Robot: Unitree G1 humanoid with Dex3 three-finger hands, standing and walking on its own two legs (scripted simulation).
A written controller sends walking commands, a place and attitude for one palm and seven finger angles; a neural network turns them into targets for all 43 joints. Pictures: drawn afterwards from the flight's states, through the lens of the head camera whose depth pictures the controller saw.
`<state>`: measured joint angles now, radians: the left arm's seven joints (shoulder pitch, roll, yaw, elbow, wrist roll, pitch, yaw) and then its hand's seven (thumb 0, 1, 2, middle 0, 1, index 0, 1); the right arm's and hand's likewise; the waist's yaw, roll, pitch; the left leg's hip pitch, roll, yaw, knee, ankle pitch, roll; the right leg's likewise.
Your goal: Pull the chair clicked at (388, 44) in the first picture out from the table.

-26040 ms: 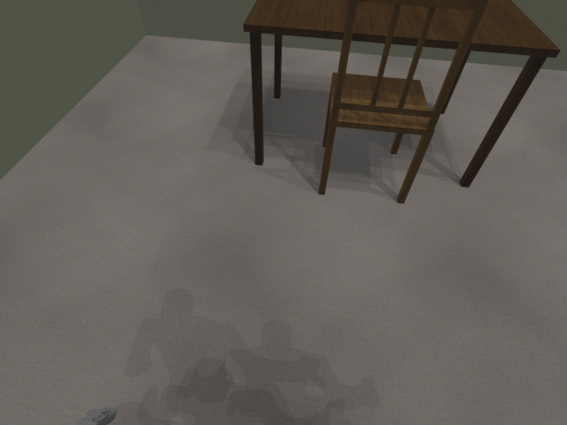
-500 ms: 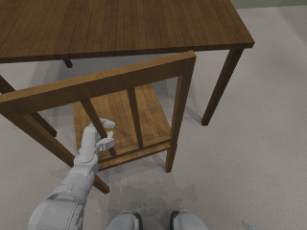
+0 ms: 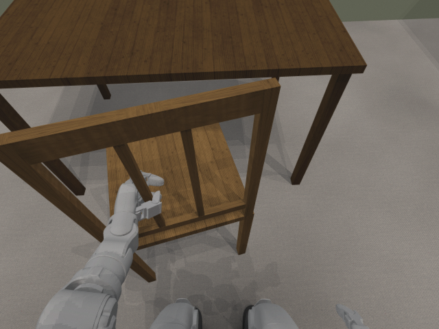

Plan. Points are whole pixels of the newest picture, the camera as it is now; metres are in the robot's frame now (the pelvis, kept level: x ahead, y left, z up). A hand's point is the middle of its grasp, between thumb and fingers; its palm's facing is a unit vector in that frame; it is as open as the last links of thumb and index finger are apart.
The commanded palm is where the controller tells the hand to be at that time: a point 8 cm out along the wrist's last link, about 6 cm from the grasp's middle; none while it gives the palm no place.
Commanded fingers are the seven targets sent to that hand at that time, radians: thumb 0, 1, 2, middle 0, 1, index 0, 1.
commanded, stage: step backward, pulling the chair out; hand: left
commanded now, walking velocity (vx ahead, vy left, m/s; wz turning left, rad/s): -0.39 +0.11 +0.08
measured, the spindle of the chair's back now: (145, 193) +0.38 +0.17 -0.04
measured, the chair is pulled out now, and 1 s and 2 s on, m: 0.21 0.26 0.27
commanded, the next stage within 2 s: none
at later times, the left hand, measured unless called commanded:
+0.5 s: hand (155, 210) +0.34 +0.14 -0.05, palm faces +0.04 -0.98 -0.19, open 5.1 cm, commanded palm +0.35 +0.20 -0.05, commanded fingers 0.00 0.90 0.90 -0.50 -1.45 -0.50 -1.45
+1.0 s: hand (153, 226) +0.31 +0.14 -0.05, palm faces +0.03 -0.98 -0.21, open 5.2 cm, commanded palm +0.32 +0.20 -0.05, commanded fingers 0.00 0.90 0.90 -0.50 -1.45 -0.50 -1.45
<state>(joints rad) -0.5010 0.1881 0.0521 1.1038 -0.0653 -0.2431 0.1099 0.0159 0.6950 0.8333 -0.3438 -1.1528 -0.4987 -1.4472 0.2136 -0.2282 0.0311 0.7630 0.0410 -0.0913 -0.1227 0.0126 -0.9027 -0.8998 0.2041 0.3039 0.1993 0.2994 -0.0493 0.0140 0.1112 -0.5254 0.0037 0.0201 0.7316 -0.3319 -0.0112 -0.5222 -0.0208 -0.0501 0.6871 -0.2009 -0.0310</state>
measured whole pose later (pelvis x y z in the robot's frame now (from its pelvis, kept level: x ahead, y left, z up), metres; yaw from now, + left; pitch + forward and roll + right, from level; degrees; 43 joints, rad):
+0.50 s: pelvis -0.04 +0.01 +0.00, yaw +0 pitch +3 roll +2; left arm -0.58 0.21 0.05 1.12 -0.07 -0.20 0.09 0.02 0.71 0.80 -0.31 -1.17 -0.50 -1.45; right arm 0.21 -0.22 0.03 0.76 0.05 -0.06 -0.13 0.01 -0.90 -0.90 0.20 0.30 0.20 0.30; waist -0.07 -0.03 0.12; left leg -0.45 0.01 0.00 0.69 -0.30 -0.03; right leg -0.58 -0.05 -0.03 0.63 -0.10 -0.01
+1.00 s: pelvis -0.05 +0.00 -0.01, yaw +1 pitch +0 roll +2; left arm -0.52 0.20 0.02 1.10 -0.06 -0.20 0.10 0.02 0.69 0.81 -0.32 -1.20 -0.50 -1.45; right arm 0.26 -0.24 0.02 0.77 0.05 -0.07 -0.13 0.01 -0.90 -0.90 0.20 0.30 0.20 0.30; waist -0.06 -0.03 0.11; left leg -0.45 0.01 0.01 0.74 -0.32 -0.03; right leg -0.58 -0.06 -0.04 0.67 -0.10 -0.02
